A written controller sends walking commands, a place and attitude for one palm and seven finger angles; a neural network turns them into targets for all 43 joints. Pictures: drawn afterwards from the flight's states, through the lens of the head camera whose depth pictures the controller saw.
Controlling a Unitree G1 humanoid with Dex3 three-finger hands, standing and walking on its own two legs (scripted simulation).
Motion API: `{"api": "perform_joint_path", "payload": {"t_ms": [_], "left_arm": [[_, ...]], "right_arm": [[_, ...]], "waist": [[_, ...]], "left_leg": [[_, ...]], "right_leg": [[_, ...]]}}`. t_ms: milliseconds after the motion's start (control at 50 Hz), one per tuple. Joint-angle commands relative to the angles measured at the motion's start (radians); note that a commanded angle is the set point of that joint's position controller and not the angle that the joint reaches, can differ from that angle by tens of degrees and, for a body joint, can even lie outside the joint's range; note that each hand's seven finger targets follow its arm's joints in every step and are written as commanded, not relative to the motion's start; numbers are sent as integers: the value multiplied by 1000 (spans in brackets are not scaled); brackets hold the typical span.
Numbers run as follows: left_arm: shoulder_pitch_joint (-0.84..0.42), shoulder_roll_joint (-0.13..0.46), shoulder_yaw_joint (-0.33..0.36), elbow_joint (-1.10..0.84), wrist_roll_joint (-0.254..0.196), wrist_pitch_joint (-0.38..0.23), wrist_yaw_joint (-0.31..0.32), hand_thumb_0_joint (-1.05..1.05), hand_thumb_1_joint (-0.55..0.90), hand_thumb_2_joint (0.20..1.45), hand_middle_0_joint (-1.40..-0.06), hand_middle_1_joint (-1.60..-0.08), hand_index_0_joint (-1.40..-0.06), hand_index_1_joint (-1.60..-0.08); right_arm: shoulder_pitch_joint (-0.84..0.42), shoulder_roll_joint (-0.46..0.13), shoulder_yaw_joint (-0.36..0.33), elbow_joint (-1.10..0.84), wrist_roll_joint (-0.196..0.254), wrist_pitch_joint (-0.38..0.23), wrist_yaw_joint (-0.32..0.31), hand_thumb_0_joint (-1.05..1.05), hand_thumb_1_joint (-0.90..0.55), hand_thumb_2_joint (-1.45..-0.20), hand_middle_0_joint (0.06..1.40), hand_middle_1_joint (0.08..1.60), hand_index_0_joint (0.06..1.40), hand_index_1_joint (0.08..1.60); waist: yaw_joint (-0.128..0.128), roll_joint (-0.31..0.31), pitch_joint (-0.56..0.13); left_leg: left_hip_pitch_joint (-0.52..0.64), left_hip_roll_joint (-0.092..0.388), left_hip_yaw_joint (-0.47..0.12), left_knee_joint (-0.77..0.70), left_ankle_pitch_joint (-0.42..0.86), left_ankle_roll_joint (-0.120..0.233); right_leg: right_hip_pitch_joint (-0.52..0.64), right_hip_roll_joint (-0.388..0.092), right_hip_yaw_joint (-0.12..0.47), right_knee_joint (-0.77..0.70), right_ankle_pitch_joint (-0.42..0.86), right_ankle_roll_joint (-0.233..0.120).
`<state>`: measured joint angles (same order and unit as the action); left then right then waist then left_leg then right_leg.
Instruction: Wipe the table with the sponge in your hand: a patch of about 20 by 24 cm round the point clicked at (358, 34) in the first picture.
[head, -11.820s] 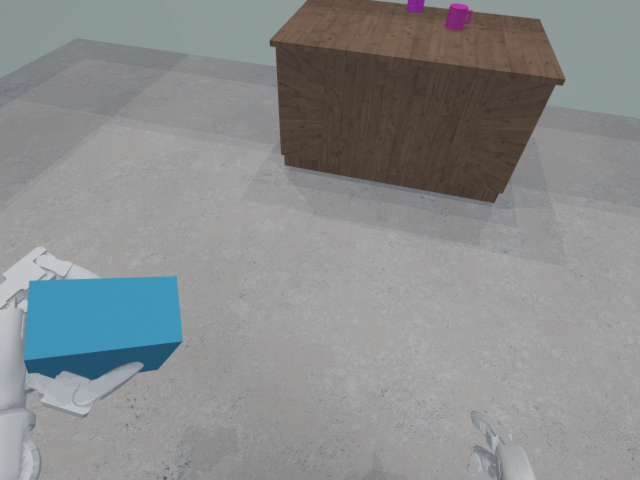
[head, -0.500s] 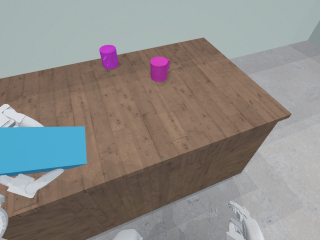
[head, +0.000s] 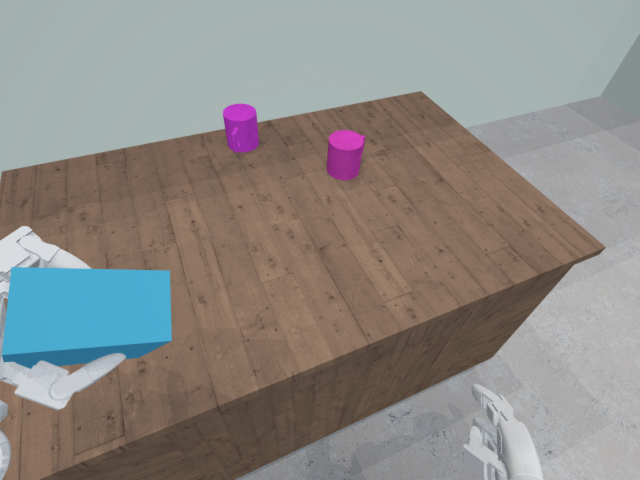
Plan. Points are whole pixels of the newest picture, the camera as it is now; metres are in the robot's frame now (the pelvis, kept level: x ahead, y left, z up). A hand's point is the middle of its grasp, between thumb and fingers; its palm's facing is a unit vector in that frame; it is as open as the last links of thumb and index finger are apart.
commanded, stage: shuffle to correct the standing spot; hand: left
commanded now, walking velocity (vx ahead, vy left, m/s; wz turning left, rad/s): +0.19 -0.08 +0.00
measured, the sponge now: (109, 320) +0.23 +0.22 +0.15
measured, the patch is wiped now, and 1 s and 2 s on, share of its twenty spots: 0.00 0.00 0.00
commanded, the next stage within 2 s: come to a stop and stand still in 1.76 s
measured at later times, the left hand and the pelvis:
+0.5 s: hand (92, 322) +0.21 +0.22 +0.17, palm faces +0.38 -0.85 -0.37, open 10.3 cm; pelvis +0.00 -0.02 +0.01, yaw +0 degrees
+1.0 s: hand (89, 301) +0.23 +0.23 +0.17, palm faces +0.40 -0.83 -0.38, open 10.3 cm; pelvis +0.03 -0.01 +0.00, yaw +1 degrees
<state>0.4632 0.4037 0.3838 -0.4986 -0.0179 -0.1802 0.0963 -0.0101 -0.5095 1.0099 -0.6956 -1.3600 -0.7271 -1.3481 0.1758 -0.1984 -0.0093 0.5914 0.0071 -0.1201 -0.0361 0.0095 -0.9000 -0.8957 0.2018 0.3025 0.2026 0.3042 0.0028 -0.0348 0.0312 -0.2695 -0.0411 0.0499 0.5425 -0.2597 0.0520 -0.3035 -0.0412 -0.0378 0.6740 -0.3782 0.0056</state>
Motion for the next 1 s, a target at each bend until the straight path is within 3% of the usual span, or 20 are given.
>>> {"api": "perform_joint_path", "payload": {"t_ms": [0,40,60,80,120,180,240,300,360,420,460,520,560,620,660,780,840,880,920,980], "left_arm": [[-67,139,78,-265,-16,-56,13,0,100,1300,-1200,-1600,-1200,-1600],[-42,139,82,-241,-23,-47,13,0,100,1300,-1200,-1600,-1200,-1600],[-15,143,88,-216,-30,-42,10,0,100,1300,-1200,-1600,-1200,-1600],[4,113,83,-194,-38,-33,9,0,100,1300,-1200,-1600,-1200,-1600],[-15,119,92,-187,-45,-20,14,0,100,1300,-1200,-1600,-1200,-1600],[-102,120,81,-193,-34,-13,19,0,100,1300,-1200,-1600,-1200,-1600],[-159,106,54,-178,-19,-4,28,0,100,1300,-1200,-1600,-1200,-1600],[-162,92,36,-177,-11,1,35,0,100,1300,-1200,-1600,-1200,-1600],[-150,118,50,-200,-14,2,41,0,100,1300,-1200,-1600,-1200,-1600],[-111,114,59,-189,-24,4,47,0,100,1300,-1200,-1600,-1200,-1600],[-100,138,77,-226,-36,4,49,0,100,1300,-1200,-1600,-1200,-1600],[-56,129,88,-208,-47,1,54,0,100,1300,-1200,-1600,-1200,-1600],[-55,147,99,-234,-52,-5,56,0,100,1300,-1200,-1600,-1200,-1600],[-24,127,93,-200,-52,-13,55,0,100,1300,-1200,-1600,-1200,-1600],[-34,133,92,-226,-52,-21,54,0,100,1300,-1200,-1600,-1200,-1600],[-37,115,70,-234,-48,-31,53,0,100,1300,-1200,-1600,-1200,-1600],[-43,110,68,-201,-48,-23,52,0,100,1300,-1200,-1600,-1200,-1600],[-64,109,63,-213,-49,-21,52,0,100,1300,-1200,-1600,-1200,-1600],[-73,109,64,-198,-47,-15,54,0,100,1300,-1200,-1600,-1200,-1600],[-90,109,59,-214,-47,-9,53,0,100,1300,-1200,-1600,-1200,-1600]], "right_arm": [[-74,-141,-29,-151,-6,-59,-7,0,-900,-900,200,300,200,300],[-79,-144,-25,-155,-7,-48,-9,0,-900,-900,200,300,200,300],[-86,-142,-20,-154,0,-44,-9,0,-900,-900,200,300,200,300],[-63,-146,-30,-151,0,-35,-12,0,-900,-900,200,300,200,300],[-70,-142,-26,-152,-1,-21,-21,0,-900,-900,200,300,200,300],[-93,-126,-14,-149,-4,-19,-39,0,-900,-900,200,300,200,300],[-92,-121,-11,-150,-7,-22,-46,0,-900,-900,200,300,200,300],[-99,-122,-9,-150,-7,-25,-45,0,-900,-900,200,300,200,300],[-93,-128,-15,-146,-8,-21,-42,0,-900,-900,200,300,200,300],[-94,-127,-14,-143,-12,-11,-40,0,-900,-900,200,300,200,300],[-92,-132,-21,-140,-2,-5,-39,0,-900,-900,200,300,200,300],[-99,-127,-20,-140,0,6,-38,0,-900,-900,200,300,200,300],[-104,-132,-24,-136,6,11,-36,0,-900,-900,200,300,200,300],[-114,-135,-23,-140,4,18,-34,0,-900,-900,200,300,200,300],[-119,-143,-28,-139,9,19,-36,0,-900,-900,200,300,200,300],[-111,-143,-27,-144,10,18,-34,0,-900,-900,200,300,200,300],[-108,-137,-24,-148,9,24,-34,0,-900,-900,200,300,200,300],[-107,-137,-22,-142,9,23,-37,0,-900,-900,200,300,200,300],[-106,-132,-18,-145,7,25,-38,0,-900,-900,200,300,200,300],[-112,-131,-14,-146,8,26,-41,0,-900,-900,200,300,200,300]], "waist": [[7,198,-170],[5,144,-205],[2,118,-193],[-1,46,-183],[0,64,-158],[5,167,-109],[5,135,-85],[2,130,-77],[-4,107,-83],[-2,42,-101],[-11,62,-114],[-9,26,-132],[-13,59,-137],[-4,60,-125],[-5,101,-136],[-2,116,-149],[0,72,-144],[-4,94,-136],[-1,75,-142],[-1,89,-153]], "left_leg": [[153,203,-180,-148,554,-23],[75,175,-162,-100,432,-52],[26,152,-157,-128,335,-76],[19,140,-152,-126,267,-71],[34,150,-163,-173,159,-62],[18,203,-225,-301,-10,-57],[-37,200,-223,-321,-180,-29],[-55,182,-209,-309,-244,-10],[-51,140,-175,-230,-202,0],[-39,101,-124,-109,-121,1],[-12,86,-104,-38,-43,-7],[-12,77,-73,15,23,-12],[9,80,-72,10,90,-13],[36,99,-95,-25,188,0],[57,115,-118,-48,255,7],[64,127,-143,-65,284,10],[43,120,-133,-58,220,11],[55,124,-144,-73,209,8],[57,128,-148,-79,196,10],[78,140,-160,-93,259,7]], "right_leg": [[71,38,-49,-197,102,-17],[215,21,-17,-285,292,-42],[238,11,6,-257,325,-53],[219,-2,36,-238,319,-66],[150,-1,61,-239,250,-60],[120,43,10,-207,152,-25],[157,35,21,-249,142,-27],[166,28,37,-274,132,-37],[148,-1,97,-326,97,-61],[115,-52,172,-368,44,-89],[101,-95,216,-376,78,-116],[131,-116,211,-349,185,-120],[145,-118,188,-316,295,-119],[146,-67,122,-265,365,-82],[158,-50,98,-232,413,-71],[165,-30,73,-208,401,-62],[168,-28,81,-229,369,-62],[145,-27,84,-225,352,-65],[147,-18,75,-226,340,-62],[151,-8,55,-207,368,-55]]}}
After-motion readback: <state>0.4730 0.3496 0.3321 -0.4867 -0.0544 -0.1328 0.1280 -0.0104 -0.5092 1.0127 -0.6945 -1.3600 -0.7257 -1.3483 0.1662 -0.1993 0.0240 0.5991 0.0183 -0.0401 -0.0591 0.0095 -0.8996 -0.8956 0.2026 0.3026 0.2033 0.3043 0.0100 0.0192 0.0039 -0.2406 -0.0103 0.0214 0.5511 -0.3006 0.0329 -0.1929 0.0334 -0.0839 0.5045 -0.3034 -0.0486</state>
